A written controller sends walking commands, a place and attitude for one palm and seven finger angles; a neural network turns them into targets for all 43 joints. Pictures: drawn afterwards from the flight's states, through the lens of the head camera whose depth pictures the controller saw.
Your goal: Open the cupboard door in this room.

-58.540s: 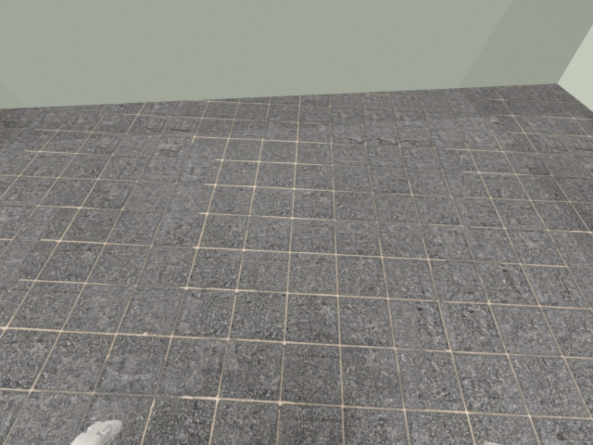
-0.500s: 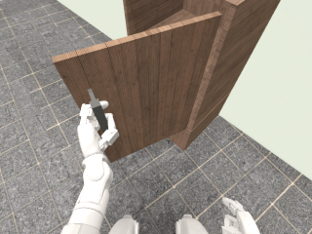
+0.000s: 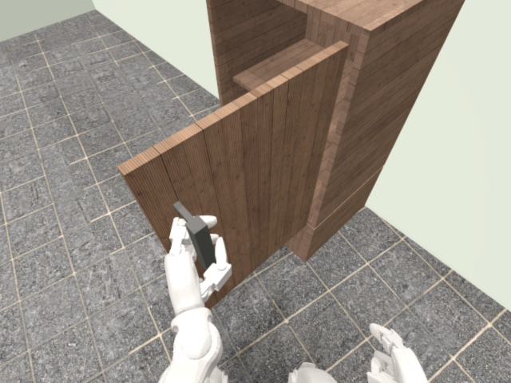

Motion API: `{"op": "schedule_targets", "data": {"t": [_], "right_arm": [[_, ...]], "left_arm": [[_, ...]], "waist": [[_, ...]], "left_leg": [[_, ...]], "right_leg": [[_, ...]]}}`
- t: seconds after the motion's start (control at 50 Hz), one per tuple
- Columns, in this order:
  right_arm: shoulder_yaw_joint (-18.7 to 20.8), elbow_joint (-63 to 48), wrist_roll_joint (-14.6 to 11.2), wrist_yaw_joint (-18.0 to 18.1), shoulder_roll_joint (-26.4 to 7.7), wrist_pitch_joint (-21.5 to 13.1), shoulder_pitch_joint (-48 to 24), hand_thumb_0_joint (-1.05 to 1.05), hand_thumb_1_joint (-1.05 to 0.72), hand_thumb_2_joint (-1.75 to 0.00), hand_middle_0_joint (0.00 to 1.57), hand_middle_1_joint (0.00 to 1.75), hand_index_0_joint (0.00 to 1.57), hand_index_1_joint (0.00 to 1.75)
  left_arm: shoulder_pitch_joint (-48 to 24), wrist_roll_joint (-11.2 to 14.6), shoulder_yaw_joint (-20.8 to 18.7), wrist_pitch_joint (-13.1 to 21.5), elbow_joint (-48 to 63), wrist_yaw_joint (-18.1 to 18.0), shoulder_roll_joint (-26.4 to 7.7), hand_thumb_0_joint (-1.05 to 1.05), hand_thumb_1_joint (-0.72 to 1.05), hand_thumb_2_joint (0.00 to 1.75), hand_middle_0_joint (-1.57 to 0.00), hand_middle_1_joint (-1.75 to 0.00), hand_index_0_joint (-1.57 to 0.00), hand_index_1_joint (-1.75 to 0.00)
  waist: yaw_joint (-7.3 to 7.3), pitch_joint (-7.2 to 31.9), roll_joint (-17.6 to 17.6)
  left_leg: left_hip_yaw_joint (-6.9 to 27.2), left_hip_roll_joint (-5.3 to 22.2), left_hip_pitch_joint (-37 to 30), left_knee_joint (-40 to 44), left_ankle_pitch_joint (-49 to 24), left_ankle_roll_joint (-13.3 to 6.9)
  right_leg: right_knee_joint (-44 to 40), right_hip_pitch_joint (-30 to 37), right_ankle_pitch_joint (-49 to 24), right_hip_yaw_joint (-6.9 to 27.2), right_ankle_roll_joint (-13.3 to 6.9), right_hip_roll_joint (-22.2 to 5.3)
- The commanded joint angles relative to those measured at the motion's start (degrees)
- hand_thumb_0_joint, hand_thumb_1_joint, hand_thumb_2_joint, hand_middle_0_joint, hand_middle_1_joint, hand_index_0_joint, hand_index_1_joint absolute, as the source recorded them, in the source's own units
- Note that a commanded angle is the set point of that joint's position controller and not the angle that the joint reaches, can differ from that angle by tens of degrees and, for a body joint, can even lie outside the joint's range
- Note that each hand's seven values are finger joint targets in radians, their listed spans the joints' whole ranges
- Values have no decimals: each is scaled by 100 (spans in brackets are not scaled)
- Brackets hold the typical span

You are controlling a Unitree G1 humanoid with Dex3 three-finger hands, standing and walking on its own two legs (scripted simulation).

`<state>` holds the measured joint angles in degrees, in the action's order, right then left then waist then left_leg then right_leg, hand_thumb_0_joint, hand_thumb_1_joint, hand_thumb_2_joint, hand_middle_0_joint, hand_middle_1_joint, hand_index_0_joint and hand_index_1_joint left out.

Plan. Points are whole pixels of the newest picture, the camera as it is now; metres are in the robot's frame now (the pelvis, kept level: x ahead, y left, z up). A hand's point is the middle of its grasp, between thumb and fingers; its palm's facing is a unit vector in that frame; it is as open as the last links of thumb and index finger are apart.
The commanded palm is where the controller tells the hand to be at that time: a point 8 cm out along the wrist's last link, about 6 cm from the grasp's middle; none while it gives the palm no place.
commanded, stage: open thumb and fingers to let go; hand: left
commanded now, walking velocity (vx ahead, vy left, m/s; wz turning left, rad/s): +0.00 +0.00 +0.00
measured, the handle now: (196, 238) +0.33 +0.11 +0.03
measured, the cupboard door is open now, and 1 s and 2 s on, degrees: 89 89 90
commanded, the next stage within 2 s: slide the hand sideways off the handle in 0.76 s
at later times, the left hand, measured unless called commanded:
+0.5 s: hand (215, 256) +0.30 +0.08 +0.03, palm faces +0.32 -0.95 -0.03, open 12.9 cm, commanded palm +0.25 +0.13 +0.03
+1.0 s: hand (211, 278) +0.27 +0.08 +0.02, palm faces -0.06 -0.99 -0.13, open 15.7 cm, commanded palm +0.25 +0.13 +0.03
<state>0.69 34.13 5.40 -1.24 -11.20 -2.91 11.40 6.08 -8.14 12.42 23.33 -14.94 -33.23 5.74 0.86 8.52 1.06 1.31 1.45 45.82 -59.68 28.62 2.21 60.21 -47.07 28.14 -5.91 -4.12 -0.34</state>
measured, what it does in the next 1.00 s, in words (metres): stands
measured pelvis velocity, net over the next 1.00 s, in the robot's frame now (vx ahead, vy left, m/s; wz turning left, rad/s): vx -0.02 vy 0.03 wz -0.01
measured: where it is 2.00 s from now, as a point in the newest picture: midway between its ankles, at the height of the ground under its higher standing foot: outside the picture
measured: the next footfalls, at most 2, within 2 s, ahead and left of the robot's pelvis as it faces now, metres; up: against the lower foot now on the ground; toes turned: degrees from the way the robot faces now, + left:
none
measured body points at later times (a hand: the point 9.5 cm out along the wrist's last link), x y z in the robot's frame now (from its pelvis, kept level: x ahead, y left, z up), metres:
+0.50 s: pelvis -0.01 +0.01 +0.00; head +0.06 +0.00 +0.44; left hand +0.28 +0.13 +0.03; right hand +0.16 -0.21 -0.11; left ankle +0.00 +0.15 -0.67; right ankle +0.01 -0.07 -0.67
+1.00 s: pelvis -0.02 +0.03 -0.01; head +0.04 +0.02 +0.44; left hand +0.27 +0.13 +0.03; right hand +0.16 -0.19 -0.11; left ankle +0.00 +0.15 -0.67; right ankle +0.01 -0.07 -0.67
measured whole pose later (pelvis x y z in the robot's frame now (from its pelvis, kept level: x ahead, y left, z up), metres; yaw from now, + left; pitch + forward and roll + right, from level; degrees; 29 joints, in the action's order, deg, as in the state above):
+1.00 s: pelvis -0.02 +0.03 -0.01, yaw +0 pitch +14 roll +0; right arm -1.2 31.8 3.7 -0.8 -10.8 -3.3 11.5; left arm 2.8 -6.1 13.7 22.2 -13.6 -12.9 -2.7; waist 0.2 7.8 1.8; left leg 0.5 0.3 49.1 -64.0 29.1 -0.1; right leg 63.0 -49.6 27.6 -4.9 -2.0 -1.5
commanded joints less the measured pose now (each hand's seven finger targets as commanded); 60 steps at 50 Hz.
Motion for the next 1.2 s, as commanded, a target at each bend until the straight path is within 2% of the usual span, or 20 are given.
{"op": "schedule_targets", "data": {"t": [0.0,0.04,0.12,0.24,0.32,0.36,0.44,0.48,0.72,0.76,0.84,0.86,0.88,0.9,0.94,0.98,1.02,1.06,1.12,1.18], "right_arm": [[96,-693,-32,125,-316,-326,-454,0,-90,-90,20,30,20,30],[121,-686,-31,144,-335,-319,-410,0,-90,-90,20,30,20,30],[134,-696,-47,141,-336,-273,-363,0,-90,-90,20,30,20,30],[135,-732,-49,124,-381,-244,-299,0,-90,-90,20,30,20,30],[137,-754,-43,102,-385,-250,-312,0,-90,-90,20,30,20,30],[129,-767,-41,95,-380,-243,-338,0,-90,-90,20,30,20,30],[142,-805,-36,70,-382,-246,-296,0,-90,-90,20,30,20,30],[143,-804,-42,69,-386,-255,-295,0,-90,-90,20,30,20,30],[108,-880,-32,25,-374,-304,-344,0,-90,-90,20,30,20,30],[89,-848,-44,44,-368,-302,-424,0,-90,-90,20,30,20,30],[77,-873,-51,37,-364,-311,-433,0,-90,-90,20,30,20,30],[83,-755,-98,28,-628,-289,-12,0,-90,-90,20,30,20,30],[122,-891,-154,72,-608,-287,-22,0,-90,-90,20,30,20,30],[116,-933,-160,116,-622,-273,-50,0,-90,-90,20,30,20,30],[96,-1080,-256,152,-632,-325,-62,0,-90,-90,20,30,20,30],[51,-1221,-382,195,-617,-383,-133,0,-90,-90,20,30,20,30],[12,-1365,-503,228,-626,-447,-242,0,-90,-90,20,30,20,30],[19,-1437,-536,220,-657,-492,-270,0,-90,-90,20,30,20,30],[57,-1523,-481,156,-705,-466,-159,0,-90,-90,20,30,20,30],[92,-1562,-413,66,-691,-416,-69,0,-90,-90,20,30,20,30]], "left_arm": [[-1566,-1,-351,308,877,-141,40,0,62,78,-38,-132,-38,-132],[-1666,45,-418,286,930,-123,-10,0,48,72,-37,-130,-37,-130],[-1571,151,-315,230,973,-27,138,0,20,60,-35,-127,-35,-127],[-1484,180,-349,188,857,62,119,0,-22,42,-32,-123,-32,-123],[-1613,132,-329,250,917,27,132,0,-50,30,-30,-120,-30,-120],[-1607,116,-331,239,862,10,139,0,-50,30,-30,-120,-30,-120],[-1388,95,-312,224,948,-41,199,0,-50,30,-27,-100,-27,-100],[-1423,140,-324,202,961,-59,209,0,-50,30,-25,-90,-25,-90],[-1393,-6,-28,17,1120,-243,509,0,-50,30,-15,-30,-15,-30],[-1610,3,-20,-26,1042,-277,542,0,-50,30,-15,-30,-15,-30],[-1420,16,-78,-86,1025,-302,533,0,-50,30,-15,-30,-15,-30],[-1401,-614,1172,128,1250,960,-72,0,-50,30,-15,-30,-15,-30],[-1749,-380,640,372,1534,1627,-556,0,-50,30,-15,-30,-15,-30],[-1842,-278,559,512,1666,2042,-780,0,-50,30,-15,-30,-15,-30],[-1626,61,607,574,1832,2817,-812,0,-50,30,-15,-30,-15,-30],[-1378,766,445,484,1805,3295,-601,0,-50,30,-15,-30,-15,-30],[-1040,1362,289,271,1806,3411,-346,0,-50,30,-15,-30,-15,-30],[-593,1602,-22,121,1862,3284,-411,0,-50,30,-15,-30,-15,-30],[-326,1317,-158,95,2043,2930,-602,0,-50,30,-15,-30,-15,-30],[-235,763,-65,238,2268,2719,-798,0,-50,30,-15,-30,-15,-30]], "waist": [[62,1191,-680],[36,1541,-689],[26,1782,-622],[31,1628,-858],[10,1573,-732],[-7,1489,-606],[-85,1664,-470],[-76,1663,-578],[-81,1540,-381],[-36,1425,-388],[-115,1463,-469],[469,1204,-633],[316,1532,-489],[210,1764,-295],[221,1764,-106],[148,1566,-251],[63,1316,-407],[-76,1281,-508],[-79,1154,-766],[-56,1135,-444]], "left_leg": [[-94,-319,68,322,-684,-241],[-113,-319,14,317,-807,-244],[-120,-310,-97,350,-1057,-236],[-86,-288,-93,404,-1123,-241],[-97,-283,-157,436,-1095,-250],[-102,-280,-176,432,-1114,-254],[-111,-276,-301,472,-1284,-245],[-109,-270,-314,491,-1254,-243],[-69,-227,-426,565,-1234,-211],[-45,-230,-387,561,-1058,-219],[-26,-238,-373,581,-1071,-210],[-57,-211,-468,391,-1090,-330],[-53,-245,-377,316,-1122,-369],[-39,-262,-409,325,-1170,-377],[-40,-264,-468,305,-1174,-378],[-23,-269,-444,417,-935,-353],[5,-268,-437,571,-687,-326],[13,-274,-422,640,-740,-298],[28,-266,-266,564,-776,-299],[50,-249,-205,423,-792,-299]], "right_leg": [[-1472,1342,-888,1161,372,-347],[-1400,1545,-1162,1155,383,-344],[-1246,1751,-1817,1052,402,-333],[-1191,1692,-1959,905,396,-281],[-1120,1510,-1702,780,346,-229],[-1106,1400,-1654,751,319,-209],[-992,1421,-1783,613,258,-136],[-978,1406,-1733,569,267,-120],[-843,1085,-1431,326,193,-19],[-881,959,-1183,344,203,-14],[-874,997,-1128,320,184,2],[-797,770,-1580,508,206,-62],[-721,962,-1770,549,185,-122],[-647,1148,-1891,622,162,-133],[-625,1152,-1902,637,154,-133],[-775,1184,-1515,582,180,-86],[-942,1132,-1014,473,201,-39],[-924,1154,-930,396,206,-30],[-775,965,-924,374,228,-48],[-513,636,-893,383,182,-70]]}}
